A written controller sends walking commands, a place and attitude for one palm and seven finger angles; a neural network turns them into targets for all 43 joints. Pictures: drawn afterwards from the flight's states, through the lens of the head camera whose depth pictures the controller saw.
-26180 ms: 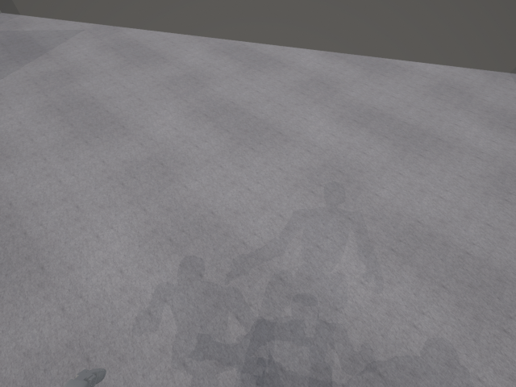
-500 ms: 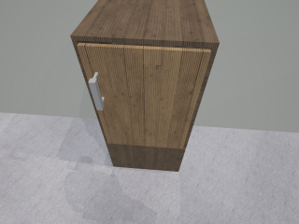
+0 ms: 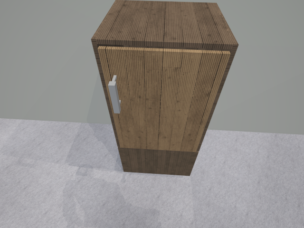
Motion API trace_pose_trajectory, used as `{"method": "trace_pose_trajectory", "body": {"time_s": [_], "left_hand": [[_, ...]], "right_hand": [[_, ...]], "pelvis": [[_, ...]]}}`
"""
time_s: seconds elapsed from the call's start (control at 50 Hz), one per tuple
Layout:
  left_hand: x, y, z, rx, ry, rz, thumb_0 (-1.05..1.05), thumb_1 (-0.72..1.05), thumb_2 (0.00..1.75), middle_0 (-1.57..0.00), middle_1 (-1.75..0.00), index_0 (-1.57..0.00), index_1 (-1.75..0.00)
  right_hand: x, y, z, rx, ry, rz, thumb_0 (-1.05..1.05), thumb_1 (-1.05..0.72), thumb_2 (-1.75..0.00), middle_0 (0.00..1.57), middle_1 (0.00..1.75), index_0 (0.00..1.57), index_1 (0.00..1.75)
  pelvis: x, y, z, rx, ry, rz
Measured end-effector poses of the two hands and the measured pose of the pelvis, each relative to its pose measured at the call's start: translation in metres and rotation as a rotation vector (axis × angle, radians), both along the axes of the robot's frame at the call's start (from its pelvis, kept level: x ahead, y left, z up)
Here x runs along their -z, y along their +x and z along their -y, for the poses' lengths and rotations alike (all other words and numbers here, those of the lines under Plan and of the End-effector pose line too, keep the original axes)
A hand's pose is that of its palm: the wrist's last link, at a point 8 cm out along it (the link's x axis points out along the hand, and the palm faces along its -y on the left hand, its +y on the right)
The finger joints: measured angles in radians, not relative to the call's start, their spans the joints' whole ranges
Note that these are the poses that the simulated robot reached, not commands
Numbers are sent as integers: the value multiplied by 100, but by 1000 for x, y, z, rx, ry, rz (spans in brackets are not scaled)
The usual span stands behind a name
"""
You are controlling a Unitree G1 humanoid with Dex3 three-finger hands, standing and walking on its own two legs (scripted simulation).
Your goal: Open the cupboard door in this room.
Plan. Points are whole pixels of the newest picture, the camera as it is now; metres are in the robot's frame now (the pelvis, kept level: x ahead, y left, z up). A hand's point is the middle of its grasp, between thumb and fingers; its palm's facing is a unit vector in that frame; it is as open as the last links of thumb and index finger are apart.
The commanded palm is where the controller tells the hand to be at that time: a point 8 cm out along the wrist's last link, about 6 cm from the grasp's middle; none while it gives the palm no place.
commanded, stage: look again from close up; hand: left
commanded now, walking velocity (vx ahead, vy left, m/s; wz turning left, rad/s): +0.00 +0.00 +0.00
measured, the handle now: (116, 94) +0.56 +0.18 +0.01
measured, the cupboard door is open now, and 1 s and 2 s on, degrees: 0 0 0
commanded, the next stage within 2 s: raise the hand with hooked fingers in 0.06 s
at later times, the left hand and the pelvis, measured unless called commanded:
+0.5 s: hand (88, 199) +0.19 +0.19 -0.02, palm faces +0.06 -0.99 -0.09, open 8.1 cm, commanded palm +0.12 +0.24 -0.05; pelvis -0.02 -0.05 -0.05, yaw +1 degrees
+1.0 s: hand (76, 192) +0.20 +0.22 -0.01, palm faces +0.03 -1.00 -0.05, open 11.1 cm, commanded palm +0.17 +0.26 -0.02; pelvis -0.03 -0.05 -0.07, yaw +2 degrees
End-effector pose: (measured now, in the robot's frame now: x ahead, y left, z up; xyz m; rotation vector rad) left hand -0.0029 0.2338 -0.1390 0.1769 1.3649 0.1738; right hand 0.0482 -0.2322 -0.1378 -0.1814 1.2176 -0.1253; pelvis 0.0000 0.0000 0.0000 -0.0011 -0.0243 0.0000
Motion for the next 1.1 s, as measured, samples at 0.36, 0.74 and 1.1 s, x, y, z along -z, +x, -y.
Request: {"method": "trace_pose_trajectory", "body": {"time_s": [0.36,0.74,1.1], "left_hand": [[-138,178,7,-19,44,1045,2,84,86,-21,-35,-21,-35],[-97,116,-14,128,-25,1426,2,42,69,-24,-61,-24,-61],[-126,175,-52,134,-67,1279,1,1,51,-27,-88,-27,-88]], "right_hand": [[-20,29,31,16,-37,359,2,-91,-90,20,30,20,29],[-11,161,74,-268,-154,713,1,-91,-90,20,30,19,29],[14,56,47,-99,-63,450,2,-90,-90,21,31,20,30]], "pelvis": [[10,-2,22,-39,8,-62],[97,-26,68,-75,-58,-242],[72,-26,38,-40,-42,-260]]}}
